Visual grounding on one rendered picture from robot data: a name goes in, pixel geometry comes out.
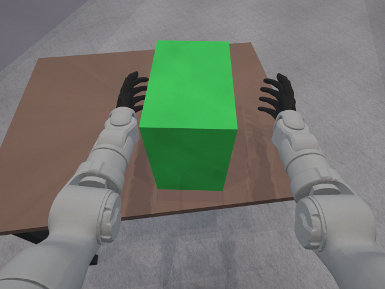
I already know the robot left hand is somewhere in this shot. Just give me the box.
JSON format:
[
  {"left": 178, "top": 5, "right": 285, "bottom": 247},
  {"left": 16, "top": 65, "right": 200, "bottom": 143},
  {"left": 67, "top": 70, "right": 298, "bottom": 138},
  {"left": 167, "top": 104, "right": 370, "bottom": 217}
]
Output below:
[{"left": 116, "top": 71, "right": 149, "bottom": 113}]

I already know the robot left upper arm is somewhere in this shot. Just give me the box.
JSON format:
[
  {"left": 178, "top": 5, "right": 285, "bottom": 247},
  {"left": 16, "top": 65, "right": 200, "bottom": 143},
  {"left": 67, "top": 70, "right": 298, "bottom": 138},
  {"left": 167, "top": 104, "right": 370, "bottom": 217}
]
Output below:
[{"left": 0, "top": 185, "right": 122, "bottom": 289}]

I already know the robot right upper arm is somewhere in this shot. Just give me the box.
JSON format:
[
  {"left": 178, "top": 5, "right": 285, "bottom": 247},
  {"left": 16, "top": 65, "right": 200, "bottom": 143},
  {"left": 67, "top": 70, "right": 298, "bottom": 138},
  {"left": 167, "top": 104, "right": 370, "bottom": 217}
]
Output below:
[{"left": 294, "top": 194, "right": 385, "bottom": 289}]

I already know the robot right forearm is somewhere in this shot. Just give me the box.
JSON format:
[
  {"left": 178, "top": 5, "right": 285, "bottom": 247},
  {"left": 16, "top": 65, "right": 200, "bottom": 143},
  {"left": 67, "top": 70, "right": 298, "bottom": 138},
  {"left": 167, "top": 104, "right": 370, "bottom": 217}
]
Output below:
[{"left": 271, "top": 110, "right": 377, "bottom": 241}]

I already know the robot left forearm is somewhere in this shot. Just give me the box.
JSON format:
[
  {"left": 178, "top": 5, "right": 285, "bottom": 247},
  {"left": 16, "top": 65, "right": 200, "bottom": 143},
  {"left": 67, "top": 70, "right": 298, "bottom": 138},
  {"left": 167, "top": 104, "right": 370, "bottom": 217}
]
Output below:
[{"left": 48, "top": 107, "right": 139, "bottom": 231}]

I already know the robot right hand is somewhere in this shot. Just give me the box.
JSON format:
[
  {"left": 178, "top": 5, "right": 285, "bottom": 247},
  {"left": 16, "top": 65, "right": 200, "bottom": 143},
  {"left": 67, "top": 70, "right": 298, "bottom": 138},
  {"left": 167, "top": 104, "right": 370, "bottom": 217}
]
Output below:
[{"left": 257, "top": 73, "right": 296, "bottom": 120}]

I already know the carton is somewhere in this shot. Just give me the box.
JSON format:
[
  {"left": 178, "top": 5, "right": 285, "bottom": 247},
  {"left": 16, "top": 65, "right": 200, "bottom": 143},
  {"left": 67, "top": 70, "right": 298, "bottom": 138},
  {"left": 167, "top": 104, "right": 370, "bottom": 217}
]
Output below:
[{"left": 139, "top": 40, "right": 238, "bottom": 191}]

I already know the table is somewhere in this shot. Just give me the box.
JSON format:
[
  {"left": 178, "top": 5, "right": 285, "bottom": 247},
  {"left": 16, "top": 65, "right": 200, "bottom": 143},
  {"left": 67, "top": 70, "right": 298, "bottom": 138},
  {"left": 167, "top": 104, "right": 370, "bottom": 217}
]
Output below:
[{"left": 0, "top": 42, "right": 294, "bottom": 266}]

